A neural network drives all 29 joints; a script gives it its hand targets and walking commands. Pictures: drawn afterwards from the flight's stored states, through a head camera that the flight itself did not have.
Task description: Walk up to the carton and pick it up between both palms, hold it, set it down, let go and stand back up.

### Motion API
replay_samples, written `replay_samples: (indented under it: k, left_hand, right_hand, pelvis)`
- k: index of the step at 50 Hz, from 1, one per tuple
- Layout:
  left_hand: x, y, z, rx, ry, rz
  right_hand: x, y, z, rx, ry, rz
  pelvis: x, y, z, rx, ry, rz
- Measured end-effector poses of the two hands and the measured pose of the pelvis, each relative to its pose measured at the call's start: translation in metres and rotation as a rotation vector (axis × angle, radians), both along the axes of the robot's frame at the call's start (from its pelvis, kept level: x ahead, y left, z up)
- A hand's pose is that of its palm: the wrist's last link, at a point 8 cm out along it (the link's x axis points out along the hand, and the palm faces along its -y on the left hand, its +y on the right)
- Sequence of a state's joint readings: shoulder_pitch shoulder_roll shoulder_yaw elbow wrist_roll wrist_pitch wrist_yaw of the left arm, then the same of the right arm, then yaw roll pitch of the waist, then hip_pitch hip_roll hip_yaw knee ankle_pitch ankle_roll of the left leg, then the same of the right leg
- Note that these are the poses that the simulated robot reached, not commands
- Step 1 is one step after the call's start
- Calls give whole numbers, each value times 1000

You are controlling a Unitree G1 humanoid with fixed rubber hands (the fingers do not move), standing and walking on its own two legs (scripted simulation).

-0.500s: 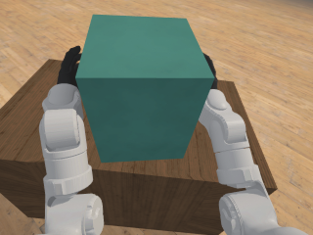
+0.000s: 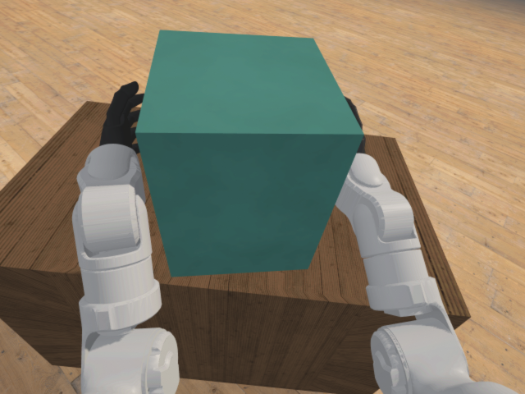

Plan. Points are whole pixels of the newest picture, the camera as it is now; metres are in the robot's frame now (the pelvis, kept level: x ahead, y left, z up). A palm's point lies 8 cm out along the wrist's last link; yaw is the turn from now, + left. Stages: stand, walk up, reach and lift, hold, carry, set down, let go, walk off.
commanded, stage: hold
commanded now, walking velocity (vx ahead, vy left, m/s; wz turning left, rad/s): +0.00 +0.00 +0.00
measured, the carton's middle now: (240, 160) +0.37 +0.00 +0.20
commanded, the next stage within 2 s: set down in 0.76 s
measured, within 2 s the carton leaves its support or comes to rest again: neither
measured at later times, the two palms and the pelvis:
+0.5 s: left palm (122, 150) +0.34 +0.15 +0.24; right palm (351, 155) +0.35 -0.15 +0.23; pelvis -0.01 +0.00 +0.00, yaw +0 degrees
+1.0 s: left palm (134, 144) +0.35 +0.13 +0.24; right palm (361, 152) +0.35 -0.16 +0.23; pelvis -0.01 -0.01 +0.00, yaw +0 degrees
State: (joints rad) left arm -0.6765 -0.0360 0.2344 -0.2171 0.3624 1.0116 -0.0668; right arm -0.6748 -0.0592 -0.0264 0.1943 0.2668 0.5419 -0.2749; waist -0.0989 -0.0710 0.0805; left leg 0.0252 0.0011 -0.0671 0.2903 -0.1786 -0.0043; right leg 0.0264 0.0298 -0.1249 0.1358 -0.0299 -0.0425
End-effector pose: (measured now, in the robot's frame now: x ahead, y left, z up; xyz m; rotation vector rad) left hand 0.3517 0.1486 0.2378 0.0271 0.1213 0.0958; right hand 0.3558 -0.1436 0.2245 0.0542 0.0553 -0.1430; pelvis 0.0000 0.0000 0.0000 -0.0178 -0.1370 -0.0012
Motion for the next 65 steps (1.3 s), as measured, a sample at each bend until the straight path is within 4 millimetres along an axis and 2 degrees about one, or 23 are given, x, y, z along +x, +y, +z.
replay_samples:
  k: [5,13,21,28,34,39,45,51,55,58,61,65]
  left_hand:
    - [2,-2,-6,-4,13,-11]
    - [-7,-2,-4,-5,-7,-8]
    - [-4,-3,-3,0,9,0]
    - [-5,-4,4,-4,-17,-3]
    - [4,-6,-4,-3,30,-5]
    - [2,-7,-8,4,18,-12]
    - [-6,-10,-1,-8,-18,-25]
    - [4,-17,5,4,-25,-40]
    - [11,-20,4,28,-56,-49]
    - [19,-21,-5,51,-66,-60]
    - [24,-23,-22,82,-61,-68]
    - [29,-26,-55,93,-17,-75]
  right_hand:
    - [-1,-2,-2,-6,13,-9]
    - [-8,-3,0,-10,-5,-7]
    - [-5,-3,-3,0,10,-2]
    - [-6,-4,6,-5,-16,-6]
    - [1,-6,-1,-9,29,-7]
    - [-1,-7,-4,-5,18,-12]
    - [-11,-11,6,-6,-19,-21]
    - [-7,-17,7,10,-30,-38]
    - [-2,-19,0,14,-68,-49]
    - [3,-20,-13,1,-82,-59]
    - [6,-21,-34,-19,-76,-62]
    - [9,-24,-67,-51,-40,-66]
  pelvis:
    - [0,-1,0,1,0,-3]
    - [-2,-1,0,1,-2,-9]
    - [-8,-2,-1,4,-4,-5]
    - [-11,-4,-1,4,6,-2]
    - [-13,-8,-1,7,8,3]
    - [-11,-9,0,6,27,3]
    - [-9,-9,0,6,34,5]
    - [-14,-8,-1,11,8,5]
    - [-15,-8,-1,14,5,4]
    - [-14,-9,-1,15,0,7]
    - [-11,-10,0,14,-4,11]
    - [-5,-12,0,13,0,19]
